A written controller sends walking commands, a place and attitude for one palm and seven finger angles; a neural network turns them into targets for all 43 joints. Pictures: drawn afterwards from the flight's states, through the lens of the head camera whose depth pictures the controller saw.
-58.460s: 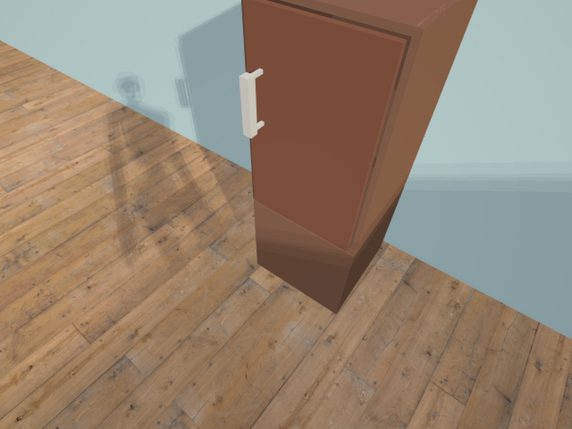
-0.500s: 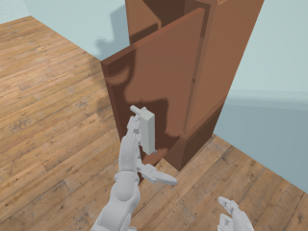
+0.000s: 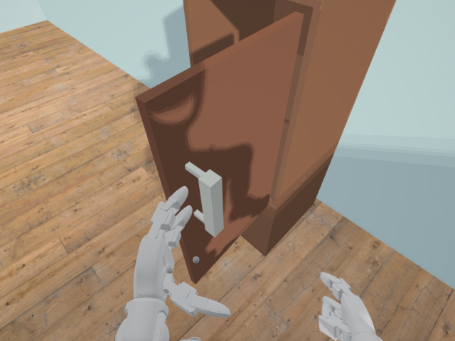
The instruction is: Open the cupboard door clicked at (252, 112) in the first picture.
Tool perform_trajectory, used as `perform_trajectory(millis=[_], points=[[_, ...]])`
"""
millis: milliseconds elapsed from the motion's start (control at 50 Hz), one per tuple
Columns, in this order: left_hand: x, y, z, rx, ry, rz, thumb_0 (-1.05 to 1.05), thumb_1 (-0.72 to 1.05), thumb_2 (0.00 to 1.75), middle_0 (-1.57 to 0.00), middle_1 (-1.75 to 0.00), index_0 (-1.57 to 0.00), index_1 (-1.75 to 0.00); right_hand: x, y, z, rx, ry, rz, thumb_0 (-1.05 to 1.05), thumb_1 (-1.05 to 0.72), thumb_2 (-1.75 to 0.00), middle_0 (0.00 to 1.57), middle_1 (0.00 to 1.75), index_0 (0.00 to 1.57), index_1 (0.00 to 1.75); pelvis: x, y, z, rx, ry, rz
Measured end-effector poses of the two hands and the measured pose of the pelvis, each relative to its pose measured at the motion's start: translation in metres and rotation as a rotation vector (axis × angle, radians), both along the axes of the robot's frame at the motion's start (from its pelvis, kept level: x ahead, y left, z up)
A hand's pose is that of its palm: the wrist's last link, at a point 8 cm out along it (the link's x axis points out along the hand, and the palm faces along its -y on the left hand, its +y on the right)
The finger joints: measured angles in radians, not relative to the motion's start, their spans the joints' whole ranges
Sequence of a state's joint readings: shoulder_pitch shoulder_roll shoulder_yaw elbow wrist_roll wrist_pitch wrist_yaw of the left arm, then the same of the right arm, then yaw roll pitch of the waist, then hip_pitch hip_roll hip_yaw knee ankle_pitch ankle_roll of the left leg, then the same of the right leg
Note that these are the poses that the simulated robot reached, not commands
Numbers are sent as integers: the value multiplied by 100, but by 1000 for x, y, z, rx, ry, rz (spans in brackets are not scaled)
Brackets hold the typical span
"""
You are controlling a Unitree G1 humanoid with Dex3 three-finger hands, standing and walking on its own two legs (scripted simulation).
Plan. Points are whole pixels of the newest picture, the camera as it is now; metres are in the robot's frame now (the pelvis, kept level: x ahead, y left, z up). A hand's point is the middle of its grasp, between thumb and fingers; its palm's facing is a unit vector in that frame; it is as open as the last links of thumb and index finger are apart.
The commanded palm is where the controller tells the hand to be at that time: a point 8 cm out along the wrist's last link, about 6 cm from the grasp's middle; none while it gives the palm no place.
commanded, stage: slide the hand sideways off the handle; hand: left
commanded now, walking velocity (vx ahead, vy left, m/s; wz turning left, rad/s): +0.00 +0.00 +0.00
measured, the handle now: (203, 200) +0.34 +0.06 +0.08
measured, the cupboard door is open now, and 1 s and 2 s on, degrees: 94 93 93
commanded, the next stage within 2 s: draw the hand back to the body in 0.32 s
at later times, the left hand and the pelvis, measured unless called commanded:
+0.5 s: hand (164, 287) +0.19 +0.10 +0.09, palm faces +0.04 -1.00 +0.00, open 16.3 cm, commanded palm +0.16 +0.16 +0.10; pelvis +0.00 -0.01 -0.01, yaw +2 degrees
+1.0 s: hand (101, 275) +0.18 +0.17 +0.14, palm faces +0.13 -0.98 -0.18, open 15.9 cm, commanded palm +0.15 +0.23 +0.15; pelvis +0.01 +0.00 +0.01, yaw +1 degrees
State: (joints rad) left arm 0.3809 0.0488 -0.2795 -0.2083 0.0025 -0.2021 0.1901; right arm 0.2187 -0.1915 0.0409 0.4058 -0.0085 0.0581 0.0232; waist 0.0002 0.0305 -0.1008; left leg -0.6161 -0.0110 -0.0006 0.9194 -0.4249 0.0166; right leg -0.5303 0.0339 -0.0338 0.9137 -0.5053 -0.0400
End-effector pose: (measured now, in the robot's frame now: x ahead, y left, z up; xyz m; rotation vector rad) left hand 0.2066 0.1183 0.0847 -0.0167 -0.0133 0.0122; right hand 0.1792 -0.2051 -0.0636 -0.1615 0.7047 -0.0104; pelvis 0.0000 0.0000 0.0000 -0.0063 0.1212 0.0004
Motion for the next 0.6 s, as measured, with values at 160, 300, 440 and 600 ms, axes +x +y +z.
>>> perform_trajectory(millis=[160,300,440,600], points=[[-14,14,0,5,23,28,-1,-50,30,-21,-33,-22,-33,3,-13,-3,4,-13,-9,1,-91,-90,20,30,20,30,7,-11,-1,7,16,3],[-36,42,-1,31,34,106,-1,-50,30,-17,-31,-18,-31,0,-29,-8,-24,-10,-16,1,-90,-90,20,30,20,30,9,-17,-4,6,29,18],[-46,40,1,9,-3,47,-1,-50,30,-15,-30,-15,-30,-2,-36,-10,-51,-40,-30,1,-91,-90,20,30,20,30,3,-16,-9,-2,38,32],[-39,46,14,49,-33,38,-1,-50,30,-15,-30,-15,-30,-5,-24,-7,-15,-72,-51,1,-91,-90,20,30,20,30,1,-12,-7,-1,24,16]])
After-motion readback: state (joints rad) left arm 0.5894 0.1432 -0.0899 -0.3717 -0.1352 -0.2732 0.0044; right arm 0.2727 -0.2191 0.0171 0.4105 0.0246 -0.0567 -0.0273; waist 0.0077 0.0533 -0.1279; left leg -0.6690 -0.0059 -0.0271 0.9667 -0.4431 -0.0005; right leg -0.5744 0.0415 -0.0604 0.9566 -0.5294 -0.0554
